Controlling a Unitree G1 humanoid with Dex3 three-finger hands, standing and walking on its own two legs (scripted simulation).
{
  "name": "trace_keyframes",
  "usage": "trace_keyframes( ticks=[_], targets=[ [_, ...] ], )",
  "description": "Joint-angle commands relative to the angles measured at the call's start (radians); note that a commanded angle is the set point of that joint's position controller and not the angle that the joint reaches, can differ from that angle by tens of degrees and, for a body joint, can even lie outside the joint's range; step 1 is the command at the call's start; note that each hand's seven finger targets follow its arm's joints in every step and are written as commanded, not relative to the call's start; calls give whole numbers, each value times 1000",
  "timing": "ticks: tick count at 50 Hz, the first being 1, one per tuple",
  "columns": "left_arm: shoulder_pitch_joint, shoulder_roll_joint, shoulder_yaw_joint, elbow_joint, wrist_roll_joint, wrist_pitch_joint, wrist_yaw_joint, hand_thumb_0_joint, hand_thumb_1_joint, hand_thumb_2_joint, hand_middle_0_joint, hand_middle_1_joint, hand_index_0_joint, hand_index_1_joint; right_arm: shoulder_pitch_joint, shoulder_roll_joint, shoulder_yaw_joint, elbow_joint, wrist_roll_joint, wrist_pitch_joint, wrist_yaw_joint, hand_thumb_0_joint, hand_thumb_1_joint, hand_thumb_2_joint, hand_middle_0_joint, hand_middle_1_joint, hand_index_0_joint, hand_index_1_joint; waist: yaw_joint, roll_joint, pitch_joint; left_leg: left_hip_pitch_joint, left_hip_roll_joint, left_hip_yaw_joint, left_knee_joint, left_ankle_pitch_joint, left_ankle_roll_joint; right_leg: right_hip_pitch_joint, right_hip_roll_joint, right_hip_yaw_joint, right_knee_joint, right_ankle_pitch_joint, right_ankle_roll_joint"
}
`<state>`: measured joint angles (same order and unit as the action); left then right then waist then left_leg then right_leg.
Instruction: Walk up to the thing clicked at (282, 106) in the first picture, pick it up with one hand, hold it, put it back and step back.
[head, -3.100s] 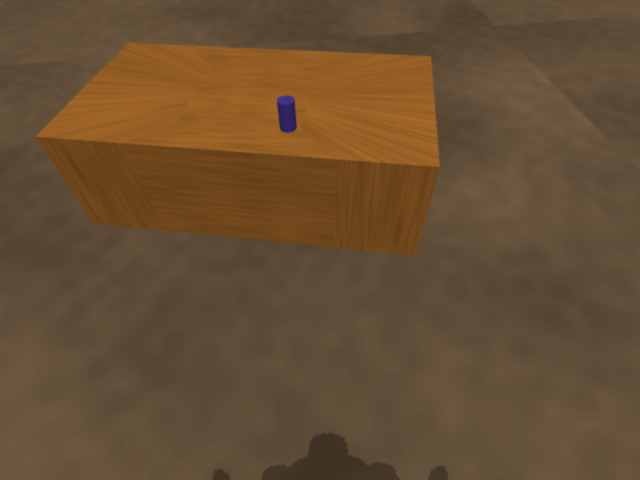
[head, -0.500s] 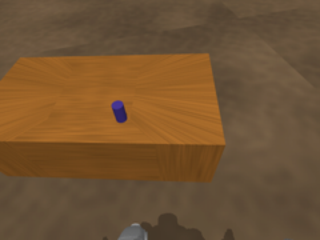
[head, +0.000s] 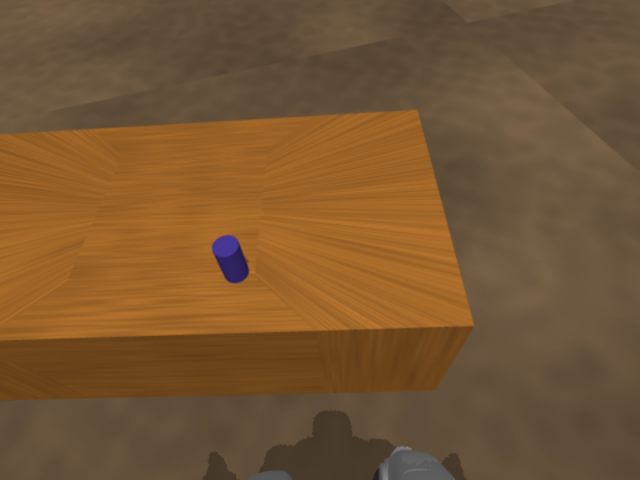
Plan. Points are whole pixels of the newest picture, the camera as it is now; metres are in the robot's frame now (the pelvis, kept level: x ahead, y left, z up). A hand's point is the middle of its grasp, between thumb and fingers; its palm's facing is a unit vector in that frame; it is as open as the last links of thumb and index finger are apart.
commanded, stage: walk up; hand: left
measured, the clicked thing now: (231, 259) +0.58 +0.22 -0.25
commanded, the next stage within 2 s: stand in 1.42 s
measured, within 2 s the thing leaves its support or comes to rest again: neither
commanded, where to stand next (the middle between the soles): +0.10 +0.02 m, yaw -1 degrees
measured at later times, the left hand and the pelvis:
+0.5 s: hand out of the picture +0.13 +0.28 -0.13, palm faces -0.01 -0.95 -0.32, open 7.4 cm; pelvis +0.04 +0.03 +0.02, yaw +0 degrees
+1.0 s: hand out of the picture +0.12 +0.27 -0.12, palm faces +0.01 -0.94 -0.33, open 7.4 cm; pelvis +0.05 +0.02 +0.03, yaw +0 degrees
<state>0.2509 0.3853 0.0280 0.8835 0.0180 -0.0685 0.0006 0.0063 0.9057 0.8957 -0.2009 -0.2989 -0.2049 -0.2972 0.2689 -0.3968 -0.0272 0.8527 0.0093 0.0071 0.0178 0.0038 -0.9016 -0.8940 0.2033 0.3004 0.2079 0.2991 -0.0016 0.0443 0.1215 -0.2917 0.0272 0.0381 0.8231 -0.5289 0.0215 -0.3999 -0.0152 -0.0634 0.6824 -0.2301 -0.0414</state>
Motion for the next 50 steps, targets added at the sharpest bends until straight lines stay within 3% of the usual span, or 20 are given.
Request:
trace_keyframes(
  ticks=[1, 4, 6, 7, 8, 9, 12, 14, 16, 18, 20, 25, 30, 39, 46, 50],
  targets=[
    [-4, 277, 65, -49, -1, -11, 24, 0, 900, 900, -200, -300, -200, -300, 12, -192, -55, -27, -1, -13, -22, 0, -900, -900, 200, 300, 200, 300, 17, -188, -120, -129, 30, -90, 74, -65, 13, 142, -301, 431, -322, 8, -187],
    [-69, 264, 61, -40, 4, 3, 16, 0, 900, 900, -200, -300, -200, -300, 69, -182, -49, 46, -5, -27, -20, 0, -900, -900, 200, 300, 200, 300, -11, -228, -179, -2, 4, -32, -115, 67, 1, 111, -235, 292, -251, 69, -139],
    [-92, 228, 46, -27, -6, 19, 10, 0, 900, 900, -200, -300, -200, -300, 60, -168, -47, 79, -14, -38, -21, 0, -900, -900, 200, 300, 200, 300, -16, -182, -194, 116, -12, -17, -299, 234, 3, 52, -180, 206, -180, 61, -88],
    [-98, 201, 37, -20, -12, 25, 7, 0, 900, 900, -200, -300, -200, -300, 30, -185, -51, 80, -23, -43, -25, 0, -900, -900, 200, 300, 200, 300, -12, -153, -189, 149, 38, -88, -345, 268, 14, 0, -168, 197, -168, 36, -58],
    [-105, 166, 27, -11, -22, 31, 3, 0, 900, 900, -200, -300, -200, -300, -46, -222, -53, 62, -28, -49, -25, 0, -900, -900, 200, 300, 200, 300, 13, -60, -153, 60, 136, -246, -427, 162, 47, -1, -112, 167, -167, -71, -7],
    [-121, 189, 34, 19, -21, 35, 2, 0, 900, 900, -200, -300, -200, -300, -123, -237, -48, 63, -18, -51, -21, 0, -900, -900, 200, 300, 200, 300, 37, -48, -92, -72, 171, -262, -438, 83, 73, 94, -66, 119, -170, -157, 8],
    [-151, 195, 34, 62, -16, 29, -2, 0, 900, 900, -200, -300, -200, -300, -124, -196, -24, 110, -19, -56, -18, 0, -900, -900, 200, 300, 200, 300, 21, -33, -91, -70, 110, -176, -450, 150, 40, 177, -95, 152, -201, -50, -10],
    [-152, 194, 29, 91, -22, 25, -3, 0, 900, 900, -200, -300, -200, -300, -149, -201, -19, 134, -15, -63, -18, 0, -900, -900, 200, 300, 200, 300, 27, 19, -113, -24, 113, -160, -454, 281, 31, 211, -95, 123, -196, 117, -8],
    [-161, 187, 22, 111, -27, 24, -2, 0, 900, 900, -200, -300, -200, -300, -158, -196, -13, 150, -11, -65, -20, 0, -900, -900, 200, 300, 200, 300, 27, 13, -152, 42, 111, -137, -442, 418, 29, 241, -101, 111, -208, 214, -2],
    [-178, 186, 20, 132, -29, 27, -1, 0, 900, 900, -200, -300, -200, -300, -165, -198, -16, 166, -8, -63, -24, 0, -900, -900, 200, 300, 200, 300, 22, 13, -174, 93, 111, -113, -432, 524, 23, 258, -106, 102, -224, 271, 1],
    [-198, 184, 15, 151, -28, 30, 0, 0, 900, 900, -200, -300, -200, -300, -174, -192, -20, 178, -5, -57, -26, 0, -900, -900, 200, 300, 200, 300, 15, 5, -184, 118, 109, -102, -437, 547, 19, 272, -113, 102, -241, 291, 3],
    [-227, 172, 7, 193, -26, 41, -3, 0, 900, 900, -200, -300, -200, -300, -219, -185, -20, 203, -8, -47, -27, 0, -900, -900, 200, 300, 200, 300, 17, 0, -151, 111, 116, -108, -515, 426, 16, 286, -111, 101, -297, 209, 17],
    [-242, 170, 6, 225, -21, 40, -3, 0, 900, 900, -200, -300, -200, -300, -238, -184, -20, 223, -11, -44, -26, 0, -900, -900, 200, 300, 200, 300, 12, -19, -158, 149, 111, -93, -536, 471, 8, 303, -117, 104, -332, 244, 27],
    [-248, 164, 11, 246, -13, 36, -2, 0, 900, 900, -200, -300, -200, -300, -258, -174, -18, 239, -11, -39, -23, 0, -900, -900, 200, 300, 200, 300, 10, -46, -142, 165, 105, -92, -569, 398, 2, 299, -125, 121, -385, 203, 35],
    [-242, 163, 18, 244, -11, 33, 1, 0, 900, 900, -200, -300, -200, -300, -249, -164, -18, 243, -12, -39, -24, 0, -900, -900, 200, 300, 200, 300, 8, -52, -163, 175, 102, -88, -569, 439, -2, 329, -130, 119, -387, 256, 37],
    [-248, 166, 24, 239, -9, 35, 2, 0, 900, 900, -200, -300, -200, -300, -239, -161, -18, 245, -13, -36, -25, 0, -900, -900, 200, 300, 200, 300, 6, -59, -154, 165, 98, -89, -572, 421, -5, 324, -127, 120, -393, 219, 35]
  ],
)
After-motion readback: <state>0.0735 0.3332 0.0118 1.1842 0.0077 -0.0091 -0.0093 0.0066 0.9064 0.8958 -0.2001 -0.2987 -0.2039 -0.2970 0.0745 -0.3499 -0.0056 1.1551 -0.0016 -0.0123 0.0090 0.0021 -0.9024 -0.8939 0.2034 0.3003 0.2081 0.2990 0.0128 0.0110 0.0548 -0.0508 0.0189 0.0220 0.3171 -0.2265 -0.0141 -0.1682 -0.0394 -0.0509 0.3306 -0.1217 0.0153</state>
